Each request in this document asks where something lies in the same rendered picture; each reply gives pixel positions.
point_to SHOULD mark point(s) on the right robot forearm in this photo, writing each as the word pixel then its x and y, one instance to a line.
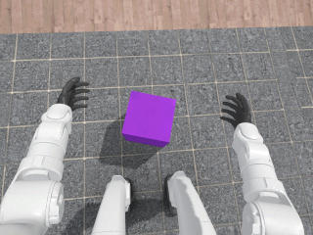
pixel 260 182

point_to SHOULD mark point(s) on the left robot forearm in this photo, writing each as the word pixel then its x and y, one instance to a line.
pixel 45 156

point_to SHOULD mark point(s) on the robot right upper arm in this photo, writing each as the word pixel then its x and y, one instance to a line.
pixel 263 218

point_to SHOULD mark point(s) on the right robot hand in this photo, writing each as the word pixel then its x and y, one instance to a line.
pixel 242 110

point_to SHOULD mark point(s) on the left robot hand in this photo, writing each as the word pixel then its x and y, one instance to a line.
pixel 69 91

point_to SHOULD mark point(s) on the robot thigh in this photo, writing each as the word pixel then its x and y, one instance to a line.
pixel 110 219
pixel 192 216

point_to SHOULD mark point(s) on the right robot thigh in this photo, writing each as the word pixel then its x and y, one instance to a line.
pixel 192 216

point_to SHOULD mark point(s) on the left robot thigh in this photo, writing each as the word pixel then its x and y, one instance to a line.
pixel 110 219

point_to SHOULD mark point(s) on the robot left upper arm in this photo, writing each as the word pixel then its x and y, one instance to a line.
pixel 32 206

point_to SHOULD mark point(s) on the carton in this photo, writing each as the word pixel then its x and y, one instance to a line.
pixel 148 119

